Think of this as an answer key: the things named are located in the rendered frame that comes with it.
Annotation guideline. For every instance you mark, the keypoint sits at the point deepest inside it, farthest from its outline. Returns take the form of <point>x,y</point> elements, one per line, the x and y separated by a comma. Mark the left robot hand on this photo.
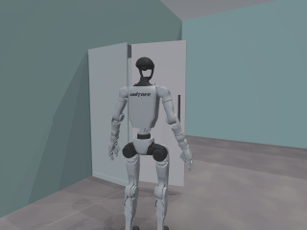
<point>113,148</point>

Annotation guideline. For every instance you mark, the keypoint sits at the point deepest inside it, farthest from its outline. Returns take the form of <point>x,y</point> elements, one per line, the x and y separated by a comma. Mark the fridge door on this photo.
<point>169,59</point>

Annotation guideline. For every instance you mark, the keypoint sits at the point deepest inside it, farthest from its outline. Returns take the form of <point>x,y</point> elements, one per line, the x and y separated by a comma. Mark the right robot hand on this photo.
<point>188,156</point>

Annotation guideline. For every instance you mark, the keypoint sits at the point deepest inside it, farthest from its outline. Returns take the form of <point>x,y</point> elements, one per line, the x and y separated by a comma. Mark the robot right forearm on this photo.
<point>177,130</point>

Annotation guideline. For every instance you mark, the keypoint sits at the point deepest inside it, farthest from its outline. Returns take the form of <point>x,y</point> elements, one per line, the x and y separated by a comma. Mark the handle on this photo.
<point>178,107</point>

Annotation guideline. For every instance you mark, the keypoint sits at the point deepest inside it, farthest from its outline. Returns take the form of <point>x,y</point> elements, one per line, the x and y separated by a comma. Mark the robot left upper arm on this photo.
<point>121,103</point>

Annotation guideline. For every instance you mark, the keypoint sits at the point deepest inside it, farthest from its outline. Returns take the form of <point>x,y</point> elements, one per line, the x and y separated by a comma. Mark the robot left forearm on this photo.
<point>115,129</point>

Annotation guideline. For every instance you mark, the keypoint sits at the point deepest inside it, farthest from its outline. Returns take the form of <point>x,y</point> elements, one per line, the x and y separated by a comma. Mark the robot torso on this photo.
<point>143,103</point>

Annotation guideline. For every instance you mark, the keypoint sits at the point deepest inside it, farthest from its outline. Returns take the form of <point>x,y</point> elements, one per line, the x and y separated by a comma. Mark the left robot shin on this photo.
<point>130,205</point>

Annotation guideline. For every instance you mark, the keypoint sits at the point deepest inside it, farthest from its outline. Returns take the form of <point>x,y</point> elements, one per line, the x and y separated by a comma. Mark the robot right upper arm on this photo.
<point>168,105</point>

